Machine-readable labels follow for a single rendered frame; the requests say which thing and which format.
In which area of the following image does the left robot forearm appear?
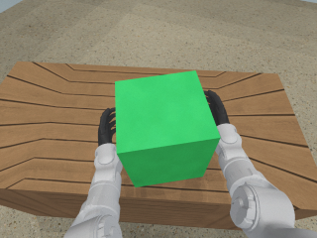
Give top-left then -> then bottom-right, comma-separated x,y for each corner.
69,143 -> 123,228

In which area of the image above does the robot left hand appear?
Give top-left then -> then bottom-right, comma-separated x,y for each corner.
98,107 -> 116,146

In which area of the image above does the left robot upper arm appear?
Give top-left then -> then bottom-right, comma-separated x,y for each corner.
63,214 -> 123,238

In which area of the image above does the right robot upper arm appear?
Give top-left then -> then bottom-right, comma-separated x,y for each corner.
230,184 -> 317,238

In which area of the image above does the carton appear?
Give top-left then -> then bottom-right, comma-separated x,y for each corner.
115,70 -> 221,187

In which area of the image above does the right robot forearm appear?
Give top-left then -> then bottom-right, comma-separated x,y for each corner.
215,123 -> 295,224

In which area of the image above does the pedestal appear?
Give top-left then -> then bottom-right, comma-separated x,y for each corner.
0,61 -> 317,231

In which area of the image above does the robot right hand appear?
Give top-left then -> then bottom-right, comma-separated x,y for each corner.
203,90 -> 230,126

